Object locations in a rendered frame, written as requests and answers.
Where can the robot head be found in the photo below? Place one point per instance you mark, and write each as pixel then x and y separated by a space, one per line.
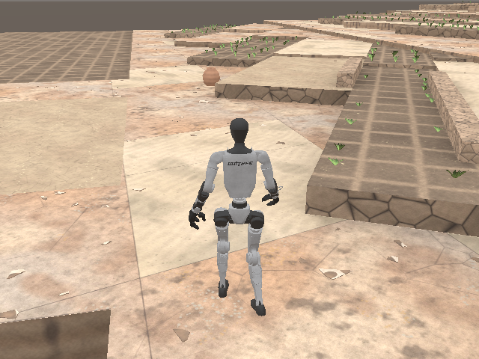
pixel 239 130

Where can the robot right hand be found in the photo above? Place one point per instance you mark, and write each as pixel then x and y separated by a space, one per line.
pixel 266 197

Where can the right robot upper arm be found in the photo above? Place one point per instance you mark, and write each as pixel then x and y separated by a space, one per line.
pixel 266 168

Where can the robot torso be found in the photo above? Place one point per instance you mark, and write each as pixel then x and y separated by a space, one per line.
pixel 239 179

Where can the left robot forearm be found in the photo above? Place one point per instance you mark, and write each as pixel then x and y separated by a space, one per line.
pixel 200 200

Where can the robot left hand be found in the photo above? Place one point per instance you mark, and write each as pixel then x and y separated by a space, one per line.
pixel 193 218

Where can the right robot forearm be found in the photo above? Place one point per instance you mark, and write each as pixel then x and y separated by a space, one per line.
pixel 274 192

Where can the left robot upper arm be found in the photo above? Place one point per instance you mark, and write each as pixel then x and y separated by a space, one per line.
pixel 216 158

